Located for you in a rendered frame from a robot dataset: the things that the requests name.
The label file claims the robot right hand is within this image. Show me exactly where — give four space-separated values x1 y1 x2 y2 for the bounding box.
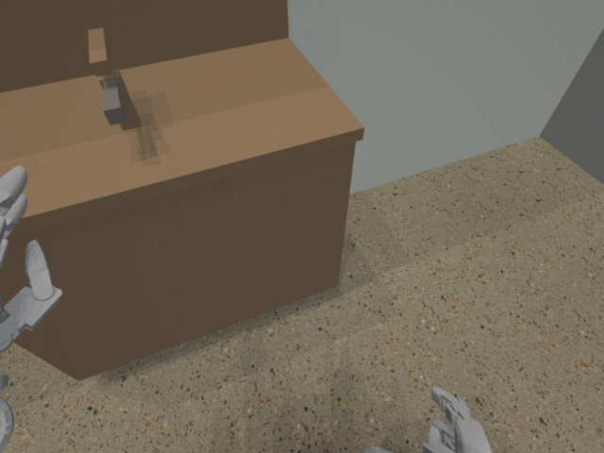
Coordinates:
423 387 493 453

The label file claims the counter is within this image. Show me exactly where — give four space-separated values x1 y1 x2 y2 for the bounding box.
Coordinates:
0 0 364 381

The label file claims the robot left hand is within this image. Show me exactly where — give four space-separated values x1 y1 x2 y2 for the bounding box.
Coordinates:
0 165 62 353

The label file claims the tap lever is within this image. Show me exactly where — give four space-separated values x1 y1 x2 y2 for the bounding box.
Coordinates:
103 79 127 126

